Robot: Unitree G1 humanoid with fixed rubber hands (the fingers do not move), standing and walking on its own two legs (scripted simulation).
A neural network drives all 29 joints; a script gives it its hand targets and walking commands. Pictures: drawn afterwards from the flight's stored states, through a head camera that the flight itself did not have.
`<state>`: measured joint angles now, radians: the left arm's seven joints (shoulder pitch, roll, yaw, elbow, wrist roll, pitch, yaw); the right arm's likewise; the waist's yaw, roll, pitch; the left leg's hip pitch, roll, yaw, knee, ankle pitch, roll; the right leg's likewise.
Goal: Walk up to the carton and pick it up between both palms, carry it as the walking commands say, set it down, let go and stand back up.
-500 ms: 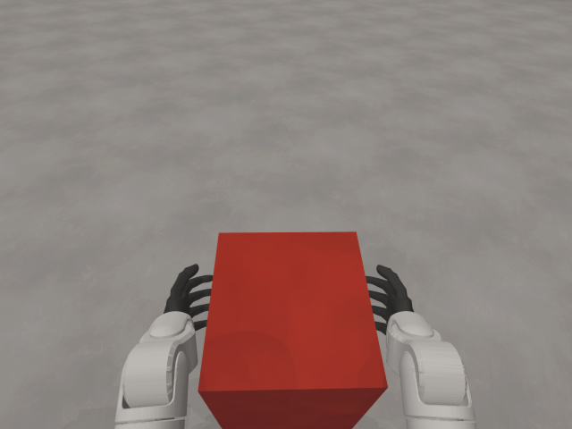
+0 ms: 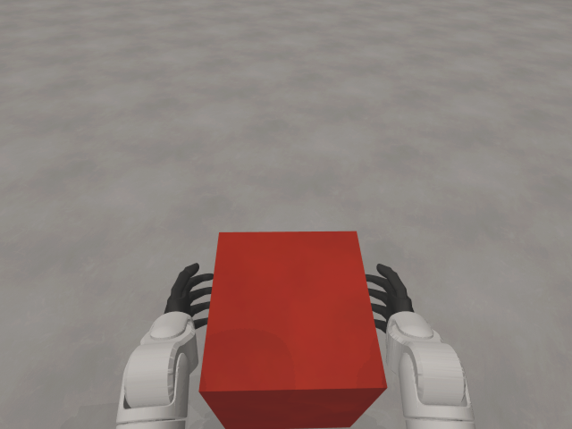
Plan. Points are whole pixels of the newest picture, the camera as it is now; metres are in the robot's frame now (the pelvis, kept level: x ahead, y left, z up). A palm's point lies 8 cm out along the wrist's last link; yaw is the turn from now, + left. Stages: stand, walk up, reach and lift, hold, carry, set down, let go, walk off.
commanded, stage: carry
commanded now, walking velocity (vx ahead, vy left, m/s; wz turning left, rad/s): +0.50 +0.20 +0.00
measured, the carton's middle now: (288, 335) +0.28 +0.00 -0.02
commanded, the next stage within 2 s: none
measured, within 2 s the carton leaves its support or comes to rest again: neither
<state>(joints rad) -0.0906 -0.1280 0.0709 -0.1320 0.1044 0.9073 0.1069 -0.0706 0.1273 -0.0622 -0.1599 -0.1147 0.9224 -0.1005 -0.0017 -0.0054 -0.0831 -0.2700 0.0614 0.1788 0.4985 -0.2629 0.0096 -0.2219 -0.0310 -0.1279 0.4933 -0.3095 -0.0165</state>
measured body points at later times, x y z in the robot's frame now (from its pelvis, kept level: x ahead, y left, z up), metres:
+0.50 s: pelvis +0.13 +0.04 -0.01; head +0.12 +0.03 +0.44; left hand +0.38 +0.17 +0.09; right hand +0.36 -0.12 +0.08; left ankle +0.00 +0.11 -0.74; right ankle +0.20 -0.06 -0.73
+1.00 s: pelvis +0.38 +0.16 -0.01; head +0.39 +0.17 +0.44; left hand +0.64 +0.30 +0.07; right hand +0.62 +0.01 +0.07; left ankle +0.45 +0.26 -0.74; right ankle +0.23 -0.02 -0.69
